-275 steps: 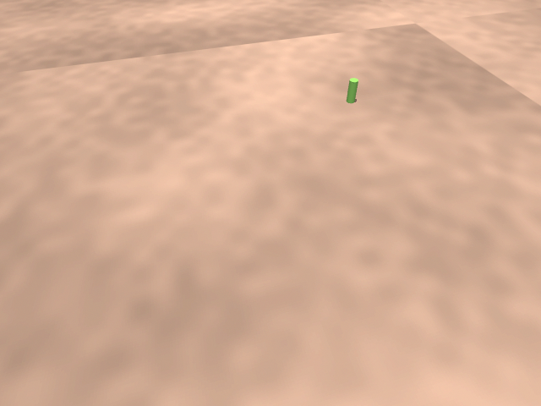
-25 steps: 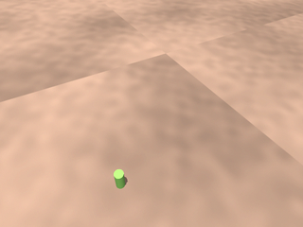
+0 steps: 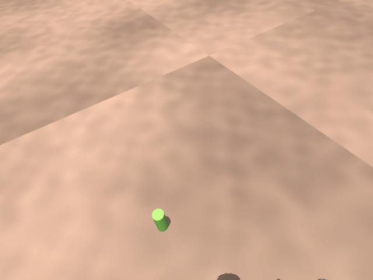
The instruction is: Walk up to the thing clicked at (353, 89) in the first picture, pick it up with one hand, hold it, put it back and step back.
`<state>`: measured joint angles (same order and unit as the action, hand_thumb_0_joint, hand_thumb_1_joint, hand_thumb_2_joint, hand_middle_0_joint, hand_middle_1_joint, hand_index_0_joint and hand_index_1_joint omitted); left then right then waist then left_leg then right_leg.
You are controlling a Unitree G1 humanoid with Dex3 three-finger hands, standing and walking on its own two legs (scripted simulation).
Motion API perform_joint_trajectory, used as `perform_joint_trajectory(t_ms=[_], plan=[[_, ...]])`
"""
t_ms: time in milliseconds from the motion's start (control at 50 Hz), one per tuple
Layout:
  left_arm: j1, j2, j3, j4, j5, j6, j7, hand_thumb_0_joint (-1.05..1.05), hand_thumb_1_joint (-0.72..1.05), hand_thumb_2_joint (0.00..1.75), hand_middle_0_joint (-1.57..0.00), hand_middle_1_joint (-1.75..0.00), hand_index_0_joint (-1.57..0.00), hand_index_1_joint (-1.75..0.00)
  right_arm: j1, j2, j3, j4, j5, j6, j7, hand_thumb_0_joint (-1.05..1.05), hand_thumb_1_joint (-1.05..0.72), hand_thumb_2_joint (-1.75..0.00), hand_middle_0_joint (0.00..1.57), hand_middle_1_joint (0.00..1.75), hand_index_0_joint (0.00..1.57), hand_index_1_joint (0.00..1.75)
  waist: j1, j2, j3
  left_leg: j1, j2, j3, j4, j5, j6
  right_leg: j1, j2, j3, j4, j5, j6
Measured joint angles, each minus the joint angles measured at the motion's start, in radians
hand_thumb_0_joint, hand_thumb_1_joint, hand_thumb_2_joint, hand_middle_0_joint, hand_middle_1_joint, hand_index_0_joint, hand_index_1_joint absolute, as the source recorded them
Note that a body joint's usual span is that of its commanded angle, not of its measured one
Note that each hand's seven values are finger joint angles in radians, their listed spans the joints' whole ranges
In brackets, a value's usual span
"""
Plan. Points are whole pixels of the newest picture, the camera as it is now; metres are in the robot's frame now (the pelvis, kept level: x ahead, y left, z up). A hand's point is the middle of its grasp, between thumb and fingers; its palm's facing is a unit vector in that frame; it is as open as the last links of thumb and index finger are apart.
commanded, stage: walk up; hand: left
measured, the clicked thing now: (160, 220) +0.50 +0.22 -0.68
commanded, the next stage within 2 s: stand in 1.40 s
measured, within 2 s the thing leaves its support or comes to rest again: neither
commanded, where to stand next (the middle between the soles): +0.14 +0.01 m, yaw +2 degrees
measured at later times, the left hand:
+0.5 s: hand out of the picture +0.09 +0.25 -0.14, palm faces -0.03 -0.95 -0.32, open 7.4 cm
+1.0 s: hand out of the picture +0.12 +0.25 -0.13, palm faces -0.01 -0.94 -0.33, open 7.4 cm
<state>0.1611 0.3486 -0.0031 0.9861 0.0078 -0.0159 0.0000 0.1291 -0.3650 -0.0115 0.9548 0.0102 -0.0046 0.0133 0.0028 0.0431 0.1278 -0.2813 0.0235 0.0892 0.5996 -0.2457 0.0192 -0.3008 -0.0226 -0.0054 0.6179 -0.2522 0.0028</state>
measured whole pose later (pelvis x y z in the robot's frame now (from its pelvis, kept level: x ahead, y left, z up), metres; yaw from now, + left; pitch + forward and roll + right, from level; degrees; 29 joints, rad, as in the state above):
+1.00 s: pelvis +0.04 +0.00 +0.02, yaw +0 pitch -2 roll +0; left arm 0.08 0.33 0.00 1.16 0.01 -0.02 0.00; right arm 0.05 -0.35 -0.01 1.16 -0.01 -0.02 0.01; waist 0.01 0.01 0.04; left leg -0.11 0.02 0.09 0.31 -0.16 0.01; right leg -0.12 -0.01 -0.01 0.30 -0.14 0.01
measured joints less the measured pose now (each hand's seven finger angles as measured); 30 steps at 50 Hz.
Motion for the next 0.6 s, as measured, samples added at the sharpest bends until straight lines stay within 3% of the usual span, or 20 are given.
perform_joint_trajectory(t_ms=[280, 600], plan=[[-0.065, -0.002, 0.001, 0.089, -0.005, -0.002, -0.016, 0.01, 0.90, 0.90, -0.21, -0.30, -0.21, -0.30, 0.024, -0.009, 0.008, 0.172, -0.026, -0.015, 0.011, 0.01, -0.90, -0.90, 0.20, 0.30, 0.21, 0.30, -0.013, -0.056, -0.082, 0.080, 0.005, 0.005, -0.172, 0.072, -0.005, 0.092, 0.014, 0.002, -0.206, 0.101, 0.002], [-0.039, 0.000, 0.001, 0.175, -0.007, 0.010, -0.013, 0.01, 0.91, 0.90, -0.21, -0.30, -0.20, -0.30, -0.024, 0.009, 0.003, 0.204, -0.021, -0.020, 0.002, 0.01, -0.90, -0.90, 0.20, 0.30, 0.21, 0.30, 0.000, -0.041, -0.071, 0.125, -0.001, 0.001, -0.235, 0.078, -0.005, 0.141, 0.011, -0.002, -0.271, 0.107, 0.007]])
